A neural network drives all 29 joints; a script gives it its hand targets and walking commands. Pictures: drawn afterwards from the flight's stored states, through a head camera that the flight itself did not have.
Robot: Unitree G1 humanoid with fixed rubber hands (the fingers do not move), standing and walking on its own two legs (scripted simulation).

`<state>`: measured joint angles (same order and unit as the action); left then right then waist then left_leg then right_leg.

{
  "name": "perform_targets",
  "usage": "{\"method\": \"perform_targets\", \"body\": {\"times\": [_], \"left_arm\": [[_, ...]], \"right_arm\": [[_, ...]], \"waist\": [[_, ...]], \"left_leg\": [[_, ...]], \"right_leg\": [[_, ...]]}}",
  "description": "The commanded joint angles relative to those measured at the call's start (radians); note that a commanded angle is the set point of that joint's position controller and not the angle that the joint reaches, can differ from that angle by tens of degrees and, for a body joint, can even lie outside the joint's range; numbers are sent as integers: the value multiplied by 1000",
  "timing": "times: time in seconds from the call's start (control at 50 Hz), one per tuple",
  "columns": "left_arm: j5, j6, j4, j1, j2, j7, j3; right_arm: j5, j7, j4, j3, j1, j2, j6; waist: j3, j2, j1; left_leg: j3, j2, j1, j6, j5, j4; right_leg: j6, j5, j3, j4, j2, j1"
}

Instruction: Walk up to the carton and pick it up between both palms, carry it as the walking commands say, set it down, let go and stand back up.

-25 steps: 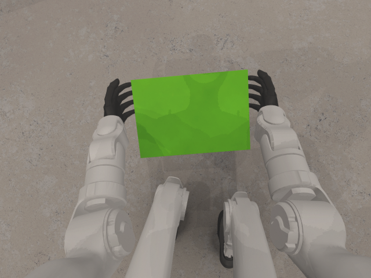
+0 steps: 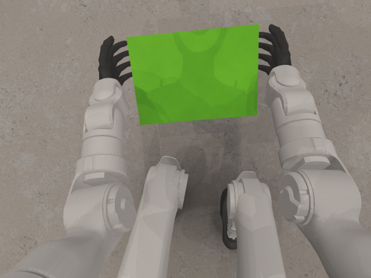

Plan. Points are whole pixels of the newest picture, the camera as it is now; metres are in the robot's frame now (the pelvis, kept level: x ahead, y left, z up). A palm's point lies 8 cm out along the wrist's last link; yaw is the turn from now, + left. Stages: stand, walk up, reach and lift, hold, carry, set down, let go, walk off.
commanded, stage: set down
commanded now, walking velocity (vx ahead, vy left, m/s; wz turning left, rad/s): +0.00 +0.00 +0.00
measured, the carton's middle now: (193, 74) +0.52 +0.08 -0.20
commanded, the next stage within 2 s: none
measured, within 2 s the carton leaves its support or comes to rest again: neither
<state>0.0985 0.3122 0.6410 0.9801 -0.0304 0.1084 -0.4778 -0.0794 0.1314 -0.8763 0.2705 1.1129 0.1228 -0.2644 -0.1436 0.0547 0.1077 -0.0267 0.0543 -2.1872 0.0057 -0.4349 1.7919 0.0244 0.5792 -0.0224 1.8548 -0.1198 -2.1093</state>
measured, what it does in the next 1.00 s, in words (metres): lowers itself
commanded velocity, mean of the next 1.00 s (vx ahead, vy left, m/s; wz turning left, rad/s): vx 0.00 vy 0.00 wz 0.00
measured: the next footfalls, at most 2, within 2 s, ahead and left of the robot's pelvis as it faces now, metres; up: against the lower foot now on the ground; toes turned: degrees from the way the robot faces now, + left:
none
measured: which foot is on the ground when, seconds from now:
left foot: down 0.00-1.00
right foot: down 0.00-1.00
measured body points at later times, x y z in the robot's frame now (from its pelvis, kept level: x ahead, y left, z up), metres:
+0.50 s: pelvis -0.03 -0.01 -0.05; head +0.35 +0.04 +0.17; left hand +0.47 +0.25 -0.23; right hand +0.55 -0.07 -0.23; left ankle +0.12 +0.11 -0.43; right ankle +0.09 -0.11 -0.43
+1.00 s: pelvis -0.01 +0.00 -0.09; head +0.34 +0.03 +0.18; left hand +0.50 +0.25 -0.24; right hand +0.56 -0.08 -0.24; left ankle +0.12 +0.11 -0.43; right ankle +0.09 -0.11 -0.43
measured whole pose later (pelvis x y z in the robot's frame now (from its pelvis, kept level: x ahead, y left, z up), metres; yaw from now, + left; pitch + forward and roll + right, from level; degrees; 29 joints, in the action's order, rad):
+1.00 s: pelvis -0.01 +0.00 -0.09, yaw -1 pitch +36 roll +0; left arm -0.02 0.23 0.83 1.29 -0.21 0.08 -0.43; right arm 0.04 0.10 -1.02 0.12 1.45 0.28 -0.25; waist 0.33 0.04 0.13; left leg -0.01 0.02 -2.26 0.00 -0.48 2.12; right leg 0.04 0.63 -0.01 2.19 -0.16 -2.19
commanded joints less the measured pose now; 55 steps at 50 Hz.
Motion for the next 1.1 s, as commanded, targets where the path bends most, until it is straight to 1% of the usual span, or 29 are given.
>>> {"method": "perform_targets", "body": {"times": [0.0, 0.04, 0.08, 0.1, 0.12, 0.14, 0.16, 0.2, 0.24, 0.26, 0.28, 0.3, 0.38, 0.4, 0.42, 0.46, 0.52, 0.58, 0.62, 0.68, 0.72, 0.78, 0.92, 0.94, 0.96, 1.02, 1.04, 1.06, 1.08], "left_arm": [[-112, -18, 4, 672, 836, -280, 514], [-122, -24, -28, 684, 826, -281, 522], [-110, -23, 29, 683, 812, -292, 508], [-118, -29, -23, 712, 795, -297, 520], [-100, -16, 53, 689, 814, -299, 493], [-105, -24, 7, 675, 799, -297, 504], [-117, -30, -24, 679, 803, -292, 512], [-124, -35, -27, 703, 794, -288, 536], [-180, -52, -119, 769, 775, -281, 589], [-183, -61, -109, 779, 763, -282, 596], [-199, -70, -154, 787, 735, -276, 605], [-209, -73, -148, 853, 734, -275, 608], [-260, -79, -245, 944, 659, -256, 659], [-256, -72, -212, 974, 611, -255, 655], [-280, -73, -298, 992, 628, -250, 693], [-325, -60, -276, 1043, 615, -246, 688], [-352, -29, -225, 1060, 608, -267, 683], [-284, -30, -47, 1115, 632, -297, 612], [-221, -31, 44, 1051, 649, -309, 534], [-213, -53, 85, 1042, 655, -312, 509], [-227, -82, 41, 1053, 678, -302, 528], [-224, -88, 51, 978, 677, -286, 523], [-238, -92, 72, 938, 680, -311, 511], [-214, -87, 93, 944, 658, -314, 499], [-208, -84, 129, 914, 645, -314, 472], [-183, -83, 131, 909, 637, -323, 452], [-166, -84, 158, 892, 601, -328, 422], [-171, -85, 155, 899, 597, -333, 410], [-155, -90, 166, 907, 570, -339, 393]], "right_arm": [[87, -286, 112, -358, 662, -923, 50], [95, -291, 111, -369, 673, -948, 40], [78, -298, 77, -357, 654, -913, 41], [76, -298, 71, -353, 641, -920, 39], [59, -300, 34, -336, 629, -904, 35], [82, -305, 92, -364, 671, -926, 37], [90, -303, 88, -373, 666, -920, 36], [125, -307, 121, -405, 713, -907, 48], [151, -298, 145, -444, 705, -913, 48], [169, -293, 156, -460, 732, -941, 56], [172, -284, 182, -479, 729, -929, 58], [181, -280, 152, -475, 760, -934, 56], [244, -252, 275, -563, 875, -892, 50], [260, -247, 262, -580, 893, -903, 39], [279, -239, 360, -609, 954, -900, 42], [294, -223, 402, -619, 1048, -818, 32], [280, -210, 400, -599, 1111, -708, 17], [189, -239, 50, -474, 965, -776, 3], [133, -263, -20, -394, 890, -814, 6], [137, -289, -44, -349, 911, -801, 33], [175, -302, -32, -389, 902, -824, 52], [252, -308, 57, -469, 981, -826, 83], [207, -288, 61, -429, 893, -825, 80], [213, -286, 54, -422, 901, -830, 81], [201, -283, 31, -427, 906, -811, 75], [179, -282, 28, -397, 888, -814, 75], [178, -282, -10, -395, 880, -802, 71], [149, -274, -32, -369, 835, -790, 70], [142, -270, -35, -362, 834, -799, 74]], "waist": [[-1030, -15, 45], [-1087, 15, 55], [-1058, 46, 33], [-1041, 31, 42], [-1005, 20, 37], [-1054, 12, 61], [-1082, 27, 50], [-1097, -11, 84], [-1176, 29, 44], [-1147, -12, 89], [-1223, 43, 47], [-1222, 29, 94], [-1422, 47, 112], [-1432, 49, 142], [-1551, 49, 137], [-1647, 50, 122], [-1494, 27, 62], [-1091, -9, 68], [-961, 20, 27], [-903, 14, 47], [-943, 20, 99], [-954, 26, 139], [-928, 53, 95], [-901, 19, 127], [-847, 73, 120], [-759, 60, 126], [-746, 88, 152], [-678, 113, 112], [-655, 121, 120]], "left_leg": [[89, 64, 843, 35, 288, -97], [92, 64, 853, 28, 319, -81], [80, 55, 816, 23, 333, -63], [92, 51, 787, 26, 318, -51], [94, 53, 772, 26, 304, -48], [93, 49, 813, 23, 321, -36], [88, 48, 812, 31, 325, -39], [105, 46, 811, 33, 362, -10], [96, 49, 822, 32, 431, 18], [102, 48, 797, 30, 429, 32], [99, 42, 808, 24, 415, 43], [103, 48, 776, 24, 381, 45], [111, 39, 862, 27, 394, 87], [127, 36, 866, 24, 375, 102], [125, 37, 901, 24, 398, 113], [128, 29, 963, 33, 375, 131], [104, 26, 955, 31, 389, 158], [115, 16, 740, 23, 152, 127], [99, 13, 689, 13, 107, 141], [98, 20, 674, 17, 169, 171], [97, 29, 708, 18, 260, 177], [69, 18, 804, 9, 358, 198], [77, 32, 709, 3, 360, 206], [96, 30, 682, 3, 335, 202], [88, 23, 654, 1, 315, 198], [92, 24, 599, -3, 276, 195], [98, 18, 566, -6, 251, 190], [97, 22, 500, -6, 232, 193], [94, 20, 487, -10, 238, 199]], "right_leg": [[-44, -115, 83, -176, -77, 240], [-39, -154, 91, -147, -77, 265], [-28, -164, 95, -132, -71, 234], [-33, -162, 89, -127, -69, 231], [-34, -144, 89, -129, -72, 205], [-32, -149, 91, -107, -67, 202], [-30, -155, 104, -102, -69, 222], [-33, -176, 86, -85, -67, 221], [-28, -269, 99, -51, -70, 285], [-25, -273, 82, -29, -73, 247], [-23, -283, 87, -28, -64, 303], [-25, -254, 83, -9, -73, 296], [-12, -276, 83, 43, -74, 465], [-11, -262, 73, 47, -70, 493], [-5, -300, 72, 71, -69, 579], [-1, -286, 74, 90, -65, 686], [-15, -312, 69, 97, -44, 735], [-44, -62, 67, 81, -29, 458], [-47, -16, 79, 76, -31, 359], [-52, -65, 86, 110, -44, 290], [-44, -132, 91, 129, -42, 258], [-42, -171, 92, 154, -42, 189], [-35, -192, 101, 144, -52, 191], [-39, -171, 85, 137, -52, 183], [-34, -153, 88, 132, -45, 195], [-33, -130, 79, 126, -44, 162], [-31, -105, 79, 119, -40, 172], [-35, -106, 77, 103, -43, 161], [-32, -119, 64, 104, -42, 145]]}}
